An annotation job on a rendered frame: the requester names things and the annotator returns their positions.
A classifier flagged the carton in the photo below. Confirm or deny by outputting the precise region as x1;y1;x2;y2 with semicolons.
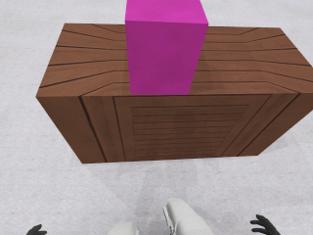
124;0;209;95

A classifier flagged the left robot thigh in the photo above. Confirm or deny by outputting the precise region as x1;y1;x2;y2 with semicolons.
106;221;139;235

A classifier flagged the pedestal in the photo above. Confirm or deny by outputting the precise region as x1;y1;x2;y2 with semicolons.
35;23;313;165

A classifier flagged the right robot thigh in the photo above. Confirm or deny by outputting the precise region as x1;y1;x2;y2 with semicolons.
162;199;214;235

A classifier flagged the robot thigh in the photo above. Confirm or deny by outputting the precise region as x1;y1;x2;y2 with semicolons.
162;199;214;235
106;221;139;235

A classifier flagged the robot left hand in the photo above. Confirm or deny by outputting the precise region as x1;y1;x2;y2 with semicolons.
26;224;47;235

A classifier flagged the robot right hand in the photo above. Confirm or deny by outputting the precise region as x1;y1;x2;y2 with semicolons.
249;214;281;235

